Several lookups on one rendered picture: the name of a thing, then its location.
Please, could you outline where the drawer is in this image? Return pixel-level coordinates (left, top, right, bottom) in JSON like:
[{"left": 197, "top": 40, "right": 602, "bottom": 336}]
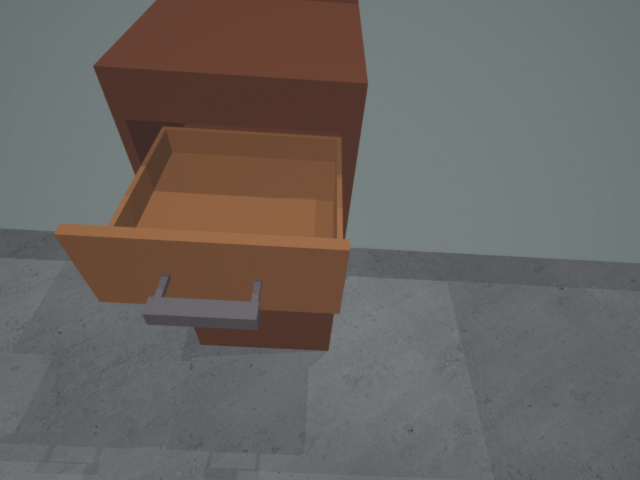
[{"left": 54, "top": 126, "right": 350, "bottom": 314}]

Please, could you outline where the cabinet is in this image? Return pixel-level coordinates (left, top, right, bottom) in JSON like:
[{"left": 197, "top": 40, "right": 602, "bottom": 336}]
[{"left": 93, "top": 0, "right": 368, "bottom": 351}]

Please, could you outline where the handle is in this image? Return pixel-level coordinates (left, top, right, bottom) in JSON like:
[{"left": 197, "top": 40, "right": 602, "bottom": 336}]
[{"left": 142, "top": 274, "right": 262, "bottom": 330}]

